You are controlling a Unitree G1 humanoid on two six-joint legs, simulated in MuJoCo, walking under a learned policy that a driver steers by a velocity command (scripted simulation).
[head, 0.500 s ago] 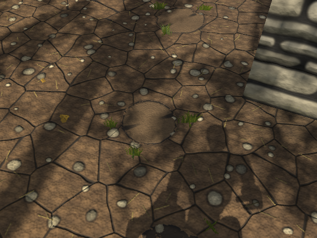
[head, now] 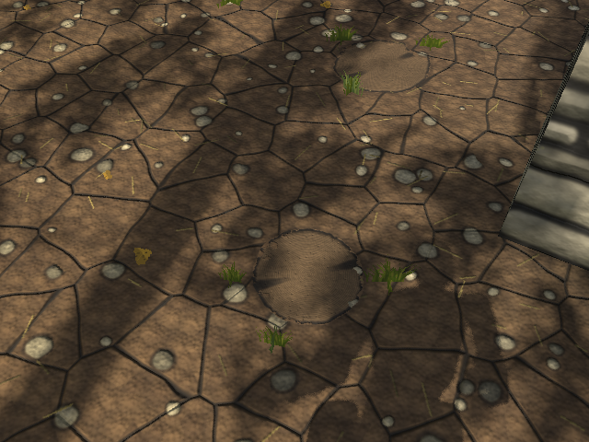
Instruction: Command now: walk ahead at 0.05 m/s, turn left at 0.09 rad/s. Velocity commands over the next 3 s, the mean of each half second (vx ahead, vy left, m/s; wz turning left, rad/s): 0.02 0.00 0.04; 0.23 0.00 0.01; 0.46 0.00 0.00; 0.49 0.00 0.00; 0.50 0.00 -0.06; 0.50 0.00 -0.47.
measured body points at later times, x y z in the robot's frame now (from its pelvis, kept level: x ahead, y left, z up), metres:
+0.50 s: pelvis +0.04 -0.03 +0.00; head +0.05 -0.03 +0.45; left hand +0.13 +0.23 -0.14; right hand +0.14 -0.29 -0.14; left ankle +0.03 +0.09 -0.74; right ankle +0.04 -0.16 -0.74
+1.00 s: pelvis +0.13 -0.06 +0.00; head +0.14 -0.07 +0.45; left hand +0.10 +0.20 -0.14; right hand +0.22 -0.32 -0.14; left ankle +0.10 +0.07 -0.65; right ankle +0.05 -0.15 -0.74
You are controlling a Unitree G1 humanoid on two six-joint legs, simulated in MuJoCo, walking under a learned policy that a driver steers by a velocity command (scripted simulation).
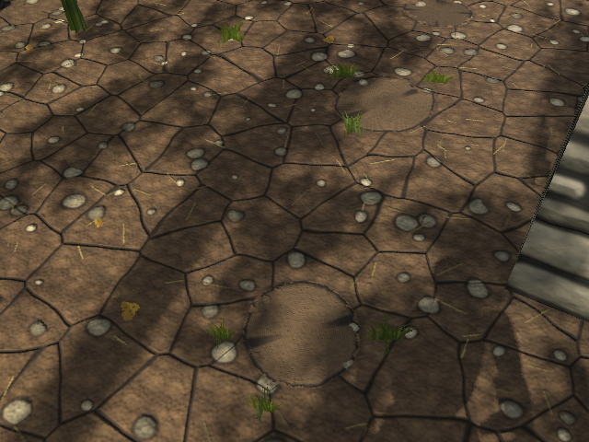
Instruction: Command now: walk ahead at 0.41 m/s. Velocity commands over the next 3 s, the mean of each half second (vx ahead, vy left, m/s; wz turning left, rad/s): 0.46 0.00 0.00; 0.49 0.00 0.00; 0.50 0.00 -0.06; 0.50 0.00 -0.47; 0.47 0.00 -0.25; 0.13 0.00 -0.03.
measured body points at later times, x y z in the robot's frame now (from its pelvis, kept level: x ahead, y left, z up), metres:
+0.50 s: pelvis +0.26 +0.06 +0.00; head +0.27 +0.06 +0.45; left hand +0.36 +0.33 -0.12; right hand +0.30 -0.21 -0.13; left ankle +0.28 +0.14 -0.74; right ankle +0.29 -0.11 -0.66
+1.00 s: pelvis +0.55 -0.02 +0.00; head +0.57 -0.03 +0.45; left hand +0.62 +0.25 -0.12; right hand +0.62 -0.30 -0.14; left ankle +0.52 +0.14 -0.65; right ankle +0.58 -0.10 -0.74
